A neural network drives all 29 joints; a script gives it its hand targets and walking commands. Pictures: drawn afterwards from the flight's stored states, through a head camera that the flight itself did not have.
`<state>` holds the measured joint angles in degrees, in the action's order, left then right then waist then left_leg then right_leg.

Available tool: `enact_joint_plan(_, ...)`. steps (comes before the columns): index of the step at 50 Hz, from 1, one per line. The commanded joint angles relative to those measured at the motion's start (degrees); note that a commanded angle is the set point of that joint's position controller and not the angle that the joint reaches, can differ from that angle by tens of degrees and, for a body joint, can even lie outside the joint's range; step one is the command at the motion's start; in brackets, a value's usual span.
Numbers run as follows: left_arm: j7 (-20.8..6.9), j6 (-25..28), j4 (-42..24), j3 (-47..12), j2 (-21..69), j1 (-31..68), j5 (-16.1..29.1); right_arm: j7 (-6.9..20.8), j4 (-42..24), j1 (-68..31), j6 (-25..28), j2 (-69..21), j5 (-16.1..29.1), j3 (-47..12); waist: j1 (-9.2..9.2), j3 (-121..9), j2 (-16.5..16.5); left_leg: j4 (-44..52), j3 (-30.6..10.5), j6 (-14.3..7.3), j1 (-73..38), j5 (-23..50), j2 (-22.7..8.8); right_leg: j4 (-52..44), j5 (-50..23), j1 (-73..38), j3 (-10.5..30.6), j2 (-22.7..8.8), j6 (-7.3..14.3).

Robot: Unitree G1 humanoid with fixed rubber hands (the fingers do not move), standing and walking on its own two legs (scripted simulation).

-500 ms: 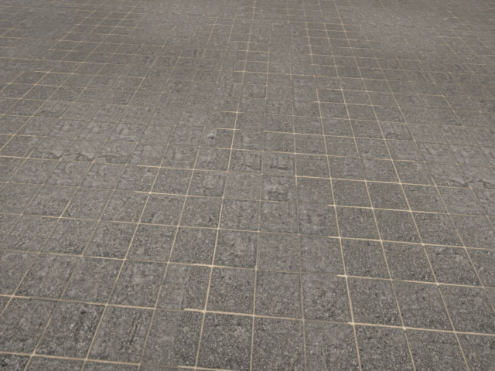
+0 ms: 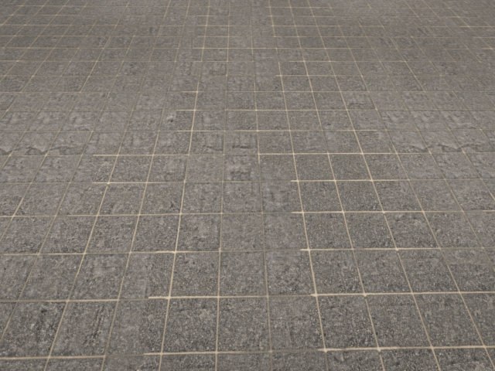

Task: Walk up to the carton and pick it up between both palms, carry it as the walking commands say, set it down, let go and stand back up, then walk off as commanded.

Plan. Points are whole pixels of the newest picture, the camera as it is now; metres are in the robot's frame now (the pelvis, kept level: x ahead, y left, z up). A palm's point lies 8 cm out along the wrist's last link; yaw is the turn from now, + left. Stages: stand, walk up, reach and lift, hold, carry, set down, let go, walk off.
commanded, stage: walk off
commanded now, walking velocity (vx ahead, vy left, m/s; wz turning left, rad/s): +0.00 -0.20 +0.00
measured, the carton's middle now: out of the picture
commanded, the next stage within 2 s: stand in 1.34 s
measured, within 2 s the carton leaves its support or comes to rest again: neither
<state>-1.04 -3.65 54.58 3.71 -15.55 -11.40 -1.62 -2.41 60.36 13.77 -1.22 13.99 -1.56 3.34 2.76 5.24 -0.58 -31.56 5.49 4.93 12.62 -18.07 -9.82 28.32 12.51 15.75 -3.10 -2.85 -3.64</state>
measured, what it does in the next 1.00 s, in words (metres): steps to the right: left foot, then right foot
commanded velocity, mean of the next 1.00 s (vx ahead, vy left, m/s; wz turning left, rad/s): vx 0.00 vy -0.20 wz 0.00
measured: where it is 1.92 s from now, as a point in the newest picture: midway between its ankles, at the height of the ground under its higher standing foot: outside the picture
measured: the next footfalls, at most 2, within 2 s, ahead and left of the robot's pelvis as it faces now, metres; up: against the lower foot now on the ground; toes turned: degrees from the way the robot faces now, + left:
left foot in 0.40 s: -0.01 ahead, +0.01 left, +0.00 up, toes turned +10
right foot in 0.86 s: -0.01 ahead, -0.30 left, +0.00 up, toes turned -5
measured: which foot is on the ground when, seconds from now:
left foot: down 0.00-0.00, up 0.02-0.38, down 0.40-0.86, up 0.88-1.00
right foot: down 0.00-0.40, up 0.42-0.84, down 0.86-1.00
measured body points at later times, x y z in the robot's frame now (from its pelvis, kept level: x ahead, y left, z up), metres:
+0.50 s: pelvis -0.03 -0.07 +0.01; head -0.02 -0.03 +0.46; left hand +0.00 +0.17 -0.16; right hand +0.00 -0.32 -0.12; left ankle -0.05 +0.01 -0.73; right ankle +0.00 -0.18 -0.68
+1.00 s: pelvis -0.07 -0.19 +0.01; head -0.05 -0.22 +0.46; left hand +0.01 +0.06 -0.12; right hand -0.06 -0.46 -0.15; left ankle -0.10 -0.05 -0.65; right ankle -0.05 -0.30 -0.73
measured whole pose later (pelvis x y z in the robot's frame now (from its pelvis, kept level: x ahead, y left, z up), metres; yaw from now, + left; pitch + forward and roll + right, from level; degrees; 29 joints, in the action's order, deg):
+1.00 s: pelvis -0.07 -0.19 +0.01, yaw +0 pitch -1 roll +1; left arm 0.3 -2.5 53.4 2.0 -11.5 -11.8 -2.3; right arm -2.9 60.3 14.3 -4.2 14.9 -1.3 4.2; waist 1.8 2.9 -3.2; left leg -62.4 2.1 -0.4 25.6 -29.0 -3.9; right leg 26.5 12.3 13.5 -4.8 -1.7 1.3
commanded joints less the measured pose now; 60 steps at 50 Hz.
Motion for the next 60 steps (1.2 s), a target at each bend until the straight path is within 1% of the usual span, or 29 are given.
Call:
enact_joint_plan(1,0.8,2.2,-0.9,1.3,-10.5,-12.3,-0.7,-1.6,-5.2,-3.2,-1.9,3.0,0.4,0.8,-8.85,-12.3,17.3,-34.5,-5.8,-4.4,14.3,-22.7,7.8,-7.7,-32.1,-12.4,11.2,-15.3,13.2)
enact_joint_plan(3,1.4,1.5,-1.8,1.4,-8.3,-6.6,-0.1,-0.8,-3.9,-2.4,-2.5,3.8,1.1,0.5,-4.77,-4.8,14.2,-36.5,-5.7,-6.2,15.3,-15.9,6.8,-11.3,-16.3,-3.1,4.6,-10.5,11.9)
enact_joint_plan(6,1.8,1.1,-5.3,-0.7,-3.9,1.0,-1.1,0.0,-2.5,0.2,-2.9,4.0,0.6,1.0,-2.18,-5.1,11.1,-33.6,-1.8,-5.2,15.4,-11.0,5.9,-10.6,-13.5,-3.9,4.4,-7.9,11.2)
enact_joint_plan(11,2.5,0.5,-4.9,-1.5,-4.0,-2.8,-0.7,-1.0,-3.3,-0.9,-2.8,4.5,0.0,0.5,-3.92,-3.5,8.9,-21.3,0.0,-5.1,11.7,-10.2,6.2,-14.5,1.4,-1.3,11.4,-11.2,15.4)
enact_joint_plan(16,2.9,0.3,-3.2,-1.2,-4.3,-6.7,0.1,-1.2,-2.6,0.5,-1.6,3.7,1.4,-0.1,-3.2,-4.8,8.6,-4.6,0.5,-8.2,2.9,-11.0,8.1,-15.8,2.2,-2.8,13.8,-9.9,12.9)
enact_joint_plan(18,2.7,0.3,-3.7,-0.5,-4.5,-4.9,0.3,-1.5,-0.3,8.2,-0.4,2.7,1.0,-0.3,0.44,-6.9,0.6,13.6,0.2,-8.5,-4.8,6.4,5.7,-8.9,-5.9,-3.6,9.2,-6.7,10.6)
enact_joint_plan(19,2.2,0.9,-4.7,-0.8,-3.6,-3.5,0.6,-1.9,0.5,11.4,0.7,5.5,-0.4,0.4,3.16,-7.5,-9.7,18.4,-16.1,-10.6,-16.0,6.5,-7.6,1.1,-2.7,11.7,4.9,-2.6,6.1)
enact_joint_plan(20,1.8,1.0,-3.9,-0.2,-1.4,-8.8,0.1,-1.8,-1.2,7.2,0.4,10.7,-0.4,1.6,-0.7,-4.4,-18.4,21.5,-30.1,-15.0,-18.6,7.7,-22.3,15.3,16.8,24.8,-1.2,2.6,2.8)
enact_joint_plan(21,1.6,0.6,-3.9,1.2,-5.6,-2.6,-0.6,-2.2,-1.0,6.2,-0.1,10.3,0.1,2.0,-0.15,1.3,-9.3,21.6,-24.9,-20.0,-3.6,19.0,-24.0,27.8,14.2,18.2,6.1,-0.5,2.6)
enact_joint_plan(22,0.8,0.1,-4.8,0.7,-5.2,1.4,-0.7,-1.7,-2.7,2.7,0.4,8.9,-0.5,1.5,-0.13,1.9,-2.6,20.1,-21.0,-18.4,0.8,18.1,-18.4,30.2,11.5,15.7,9.1,2.1,3.0)
enact_joint_plan(24,0.4,0.5,-3.3,0.7,-1.3,-2.4,-0.4,-1.2,-2.3,2.4,1.0,7.0,-0.2,1.3,-2.95,0.1,-0.8,17.8,-7.7,-11.7,-0.9,18.5,-9.0,32.9,4.3,14.6,11.5,1.6,2.3)
enact_joint_plan(28,0.2,-0.4,-0.8,1.2,-1.4,-6.5,-1.1,-1.3,-1.8,6.1,2.0,4.0,1.1,0.0,-1.59,-1.0,-8.2,13.0,-7.0,-12.6,-5.4,35.8,-9.4,37.7,3.3,17.0,8.7,4.0,-0.5)
enact_joint_plan(31,-0.5,-0.8,-2.0,0.5,1.2,-4.7,0.2,-1.3,-1.6,6.1,1.9,7.1,0.0,1.1,-0.74,-4.2,-13.6,12.1,-4.4,-12.2,-6.3,29.8,-8.3,34.5,2.0,16.0,6.0,3.0,-2.3)
enact_joint_plan(34,-0.4,-0.6,-3.2,0.6,-1.4,0.2,0.1,-0.8,-2.1,5.9,1.4,6.5,-0.5,0.8,1.21,-0.7,-12.6,12.1,-3.7,-11.2,-3.5,25.3,-6.6,24.5,2.9,14.2,2.3,1.7,-3.4)
enact_joint_plan(37,-0.8,-1.1,-3.5,-0.5,0.2,-0.9,0.0,-0.4,-1.3,7.0,1.2,10.2,-0.6,2.4,1.05,-3.0,-16.1,11.5,-4.3,-10.9,-5.2,22.1,-6.4,12.6,5.8,9.2,0.4,0.3,-3.1)
enact_joint_plan(38,-0.1,-1.1,-4.2,0.4,-2.7,-1.1,-0.2,-0.7,-2.4,6.1,0.4,8.8,-0.6,2.0,0.94,-5.2,-15.8,12.4,-8.2,-12.6,-3.6,20.7,-9.9,11.2,8.9,6.3,-0.7,0.1,-3.0)
enact_joint_plan(40,0.0,-0.3,-2.5,0.6,-3.2,-4.0,0.0,-0.5,-3.1,3.5,-0.2,13.3,-0.6,3.6,-0.24,-6.7,-14.7,7.5,-6.0,-10.3,-2.0,21.1,-8.9,-2.6,6.6,-1.7,-2.6,0.1,-1.1)
enact_joint_plan(42,1.1,1.0,-0.3,1.3,-4.0,-10.2,-0.3,-0.5,-1.9,4.9,-0.5,9.9,-0.3,2.8,-2.41,-9.1,-4.0,-2.4,-3.3,-7.2,2.7,16.6,-4.4,-12.1,-3.1,-12.8,-0.8,-0.4,-0.1)
enact_joint_plan(43,1.3,1.7,1.2,2.4,-10.1,-15.4,-1.4,-0.6,-3.7,5.8,-0.5,1.9,-0.8,0.8,-4.76,-10.3,20.3,-15.0,2.0,-4.1,13.0,-10.9,2.7,-15.8,-16.4,-18.0,15.2,-15.2,2.9)
enact_joint_plan(44,1.9,2.0,-1.0,0.1,-6.2,-9.9,-0.6,-0.8,-4.1,5.3,-1.4,0.5,-0.2,0.7,-2.18,-6.1,18.8,-26.6,0.0,-3.9,17.1,-19.1,6.8,-11.3,-28.0,-12.1,15.0,-15.4,7.8)
enact_joint_plan(45,2.3,1.9,-0.4,1.8,-9.4,-11.2,-0.6,-1.1,-3.5,4.3,-2.2,0.3,0.1,0.8,-5.56,-9.0,21.2,-33.2,-3.8,-4.7,14.5,-19.1,6.9,-11.3,-19.5,-8.3,10.4,-14.1,12.3)
enact_joint_plan(46,1.9,2.0,-2.2,1.4,-8.9,-5.8,-0.7,-1.4,-3.9,-0.7,-2.6,3.3,0.5,0.7,-5.79,-4.2,14.1,-35.6,-4.7,-5.4,15.5,-15.6,6.5,-13.7,-8.9,-0.5,7.3,-12.0,13.1)
enact_joint_plan(48,2.2,1.5,-4.5,1.0,-8.9,1.4,-0.9,-0.5,-3.8,-0.9,-2.3,6.0,0.6,2.1,-1.3,-2.8,11.4,-39.6,-5.2,-6.8,13.8,-9.8,6.8,-13.4,-6.8,2.6,2.4,-9.3,10.7)
enact_joint_plan(52,2.2,1.7,-5.3,-1.1,-2.1,-0.6,-0.7,-0.5,-1.7,2.9,-2.1,6.0,-0.4,2.3,-1.78,-2.9,9.4,-34.8,-1.3,-5.4,12.6,-8.6,7.7,-13.8,-3.4,2.8,6.1,-7.5,11.6)
enact_joint_plan(53,2.5,1.5,-3.9,-1.8,-0.5,-2.9,-0.6,-0.6,-3.3,-0.3,-1.9,4.3,-0.4,1.8,-3.02,-3.5,6.9,-30.0,-0.9,-5.5,12.6,-10.1,7.3,-15.2,-1.0,0.4,9.5,-10.4,13.3)
enact_joint_plan(54,2.8,1.3,-4.2,-1.0,-3.4,-3.9,-0.8,-0.7,-3.1,1.1,-2.2,2.0,0.4,1.1,-3.64,-2.7,10.1,-24.5,-0.6,-4.3,14.7,-10.4,7.3,-14.5,2.7,-2.8,10.7,-9.4,13.4)
enact_joint_plan(56,3.2,0.9,-3.4,-0.9,-3.6,-3.8,-0.6,-0.9,-3.3,1.7,-1.5,2.2,0.1,0.7,-2.97,-4.2,13.4,-16.4,-0.6,-4.8,12.3,-12.1,6.8,-13.5,-4.0,-5.1,9.7,-9.6,15.0)
enact_joint_plan(59,2.9,0.6,-1.7,-0.4,-5.5,-7.6,-0.1,-1.5,-1.8,4.7,-0.6,1.3,1.4,-0.4,-2.9,-7.7,12.1,-1.6,1.6,-6.6,2.2,-8.4,9.1,-12.8,-9.8,-5.9,13.9,-10.6,14.7)
enact_joint_plan(60,3.0,0.7,-1.0,-0.9,-3.7,-8.9,-0.1,-1.9,-0.7,7.3,-0.5,0.0,1.1,-0.5,-1.63,-4.7,8.0,2.7,0.2,-7.3,-3.1,-3.9,7.3,-11.9,-8.9,0.1,11.9,-10.6,13.9)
